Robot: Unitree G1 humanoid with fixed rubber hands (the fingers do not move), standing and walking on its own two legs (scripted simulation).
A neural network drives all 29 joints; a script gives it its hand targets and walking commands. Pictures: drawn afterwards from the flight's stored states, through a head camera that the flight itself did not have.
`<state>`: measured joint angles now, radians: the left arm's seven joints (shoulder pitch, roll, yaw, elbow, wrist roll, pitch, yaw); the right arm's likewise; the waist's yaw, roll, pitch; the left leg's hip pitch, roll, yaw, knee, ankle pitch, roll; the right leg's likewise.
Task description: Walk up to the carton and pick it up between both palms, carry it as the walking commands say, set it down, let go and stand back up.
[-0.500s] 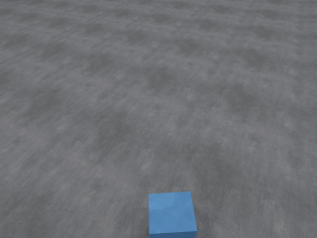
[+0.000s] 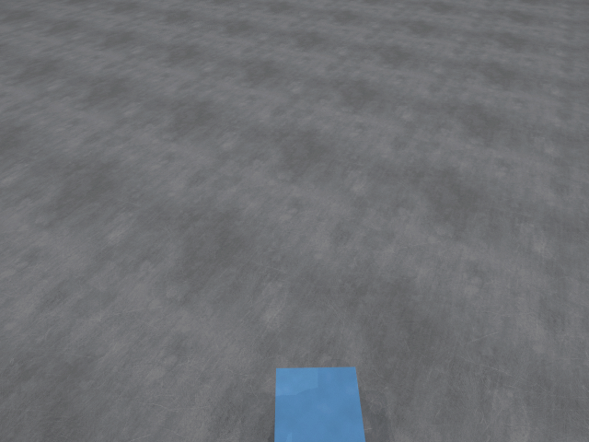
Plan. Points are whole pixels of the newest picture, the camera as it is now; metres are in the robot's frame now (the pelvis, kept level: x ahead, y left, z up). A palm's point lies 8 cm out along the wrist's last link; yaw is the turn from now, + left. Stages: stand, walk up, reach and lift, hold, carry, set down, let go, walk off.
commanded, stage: stand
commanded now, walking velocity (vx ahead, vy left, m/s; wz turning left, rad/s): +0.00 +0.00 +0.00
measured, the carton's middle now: (316, 415) +0.37 -0.04 -0.67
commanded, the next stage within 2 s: reach and lift in 0.98 s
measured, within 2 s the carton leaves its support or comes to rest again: neither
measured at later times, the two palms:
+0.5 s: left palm out of the picture -0.01 +0.22 -0.15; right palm out of the picture -0.03 -0.20 -0.15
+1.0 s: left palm out of the picture -0.01 +0.23 -0.15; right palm out of the picture -0.02 -0.21 -0.15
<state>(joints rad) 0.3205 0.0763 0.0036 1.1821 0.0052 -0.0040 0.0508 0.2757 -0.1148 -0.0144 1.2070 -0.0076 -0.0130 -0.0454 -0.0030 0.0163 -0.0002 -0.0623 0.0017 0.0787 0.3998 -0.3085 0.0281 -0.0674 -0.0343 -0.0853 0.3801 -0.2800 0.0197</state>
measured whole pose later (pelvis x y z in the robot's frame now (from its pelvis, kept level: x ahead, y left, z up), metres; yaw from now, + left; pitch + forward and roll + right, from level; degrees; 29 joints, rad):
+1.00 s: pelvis -0.01 +0.01 +0.00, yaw +0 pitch -1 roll -1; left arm 0.29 0.13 0.01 1.13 0.01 -0.01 0.04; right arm 0.28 -0.16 -0.02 1.16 -0.02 -0.03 -0.03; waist -0.01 0.02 0.02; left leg -0.09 -0.02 0.09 0.42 -0.31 0.05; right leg -0.11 -0.06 -0.07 0.41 -0.28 0.04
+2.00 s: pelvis -0.18 -0.04 -0.12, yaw +2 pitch +22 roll +0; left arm -0.93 0.29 0.19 0.88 -0.04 0.47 -0.03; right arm -0.88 -0.22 -0.22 0.74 0.08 0.53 -0.10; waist -0.01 0.02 0.18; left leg -1.23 0.03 0.01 1.12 -0.28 0.00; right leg -1.23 0.00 -0.05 1.12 -0.28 -0.03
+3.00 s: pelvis -0.20 -0.04 -0.26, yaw +2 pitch +28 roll +1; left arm -1.45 0.46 0.14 0.84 -0.23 0.32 0.10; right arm -1.42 -0.42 -0.17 0.76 0.24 0.34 -0.15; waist -0.02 0.01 0.53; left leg -1.73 0.02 0.02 1.68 -0.44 0.00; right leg -1.75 -0.01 -0.02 1.69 -0.44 -0.04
